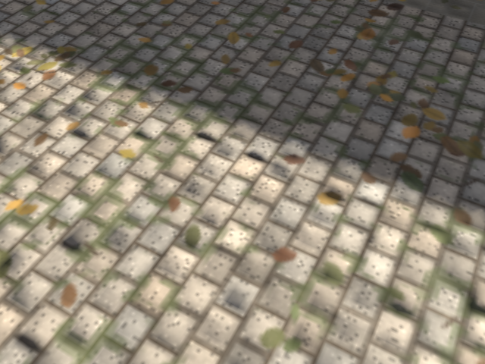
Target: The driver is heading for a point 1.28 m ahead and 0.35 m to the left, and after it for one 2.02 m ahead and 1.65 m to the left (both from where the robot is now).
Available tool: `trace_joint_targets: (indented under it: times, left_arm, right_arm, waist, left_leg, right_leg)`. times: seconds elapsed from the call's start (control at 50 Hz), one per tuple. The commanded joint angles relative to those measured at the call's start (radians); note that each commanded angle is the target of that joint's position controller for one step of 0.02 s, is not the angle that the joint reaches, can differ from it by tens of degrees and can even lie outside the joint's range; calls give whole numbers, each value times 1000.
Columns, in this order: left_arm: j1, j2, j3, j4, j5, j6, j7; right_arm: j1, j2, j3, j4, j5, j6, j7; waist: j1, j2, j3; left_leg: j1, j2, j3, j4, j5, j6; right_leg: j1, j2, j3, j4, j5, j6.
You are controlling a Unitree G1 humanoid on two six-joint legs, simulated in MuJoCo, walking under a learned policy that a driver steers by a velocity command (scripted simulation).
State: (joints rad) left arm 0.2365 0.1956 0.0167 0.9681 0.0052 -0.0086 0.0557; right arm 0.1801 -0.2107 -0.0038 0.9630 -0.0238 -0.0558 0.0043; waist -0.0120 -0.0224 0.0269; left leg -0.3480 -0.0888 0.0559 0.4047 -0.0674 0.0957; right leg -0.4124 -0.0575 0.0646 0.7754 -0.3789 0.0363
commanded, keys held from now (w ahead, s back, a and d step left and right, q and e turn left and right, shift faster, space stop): no key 0.06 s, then q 0.50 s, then w+q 0.12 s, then w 0.32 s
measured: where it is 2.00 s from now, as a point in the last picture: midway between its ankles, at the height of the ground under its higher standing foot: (165, 336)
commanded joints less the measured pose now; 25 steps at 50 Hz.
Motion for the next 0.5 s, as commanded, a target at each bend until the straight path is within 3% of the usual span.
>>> trace_joint_targets:
  times: [0.02,0.06,0.08,0.1,0.14,0.18,0.22,0.24,0.28,0.32,0.38,0.4,0.42,0.44,0.46,0.48,0.5]
  left_arm:
    - [180,62,19,31,9,25,0]
    - [180,52,17,37,27,26,-5]
    - [173,78,19,29,30,23,-2]
    - [133,167,44,34,13,17,3]
    - [85,154,52,14,8,-6,14]
    - [34,181,73,-19,1,-25,26]
    - [32,180,78,-49,5,-41,41]
    - [26,182,79,-60,0,-46,46]
    - [-18,196,88,-79,-21,-41,49]
    - [-19,222,98,-81,-23,-20,47]
    - [-22,247,109,-80,-32,3,43]
    - [-14,239,109,-77,-36,6,39]
    - [39,211,104,-58,-28,7,30]
    - [28,137,82,-89,13,6,19]
    - [-97,98,66,-164,20,-7,18]
    - [-122,149,77,-168,7,-13,13]
    - [-122,169,82,-167,-7,-14,10]
  right_arm:
    - [-77,-136,-28,-67,23,4,-22]
    - [-39,-99,-18,-45,31,12,-25]
    - [-16,-100,-19,-39,35,14,-25]
    - [7,-121,-33,-52,43,21,-33]
    - [-36,-127,-40,-82,30,26,-45]
    - [-20,-114,-45,-89,22,35,-43]
    - [-13,-122,-56,-106,29,41,-32]
    - [-12,-120,-62,-117,36,46,-29]
    - [-16,-87,-57,-131,41,56,-26]
    - [-41,-63,-49,-147,46,62,-20]
    - [-3,-85,-61,-152,55,73,-2]
    - [27,-98,-70,-144,53,77,2]
    - [61,-129,-85,-140,46,79,-2]
    - [89,-252,-119,-158,39,80,-16]
    - [149,-312,-120,-173,-9,61,-6]
    - [146,-268,-109,-180,-13,37,0]
    - [81,-246,-104,-195,3,22,-4]
  waist:
    - [71,127,-71]
    - [75,90,-16]
    - [57,42,36]
    - [6,-92,83]
    - [10,-169,69]
    - [5,-201,21]
    - [23,-160,-34]
    - [17,-119,-51]
    - [10,-71,-70]
    - [32,-84,-90]
    - [20,-119,-104]
    - [8,-107,-108]
    - [2,-29,-114]
    - [12,238,-108]
    - [-44,343,-161]
    - [-47,176,-164]
    - [-14,124,-132]
  left_leg:
    - [-170,251,-247,-229,-456,101]
    - [-207,216,-237,-214,-582,26]
    - [-211,181,-220,-156,-553,-7]
    - [-137,102,-122,-99,-446,-26]
    - [-58,54,-71,70,-283,-37]
    - [-107,34,-42,272,-258,-36]
    - [-207,68,-76,529,-427,-49]
    - [-255,96,-112,600,-470,-61]
    - [-269,132,-99,533,-437,-88]
    - [-176,109,-25,419,-378,-108]
    - [-42,63,52,212,-223,-92]
    - [34,37,67,120,-148,-68]
    - [147,45,6,29,-29,-34]
    - [308,272,-334,-28,302,63]
    - [318,482,-637,-70,477,271]
    - [320,459,-593,-72,420,286]
    - [291,400,-491,-58,376,228]
  right_leg:
    - [277,29,-61,-136,129,-22]
    - [297,18,-51,-245,125,-60]
    - [260,-31,3,-345,73,-88]
    - [93,-33,26,-392,-121,-116]
    - [31,-66,70,-496,-196,-126]
    - [101,-171,159,-506,-48,-170]
    - [191,-313,230,-472,335,-273]
    - [241,-338,229,-452,475,-288]
    - [302,-298,137,-414,556,-239]
    - [285,-250,41,-390,599,-206]
    - [267,-227,-33,-322,545,-174]
    - [238,-208,-63,-271,471,-143]
    - [161,-168,-122,-151,347,-86]
    - [-107,-57,-219,155,-2,17]
    - [-281,71,-83,383,-328,33]
    - [-306,39,8,502,-295,19]
    - [-320,25,21,503,-198,3]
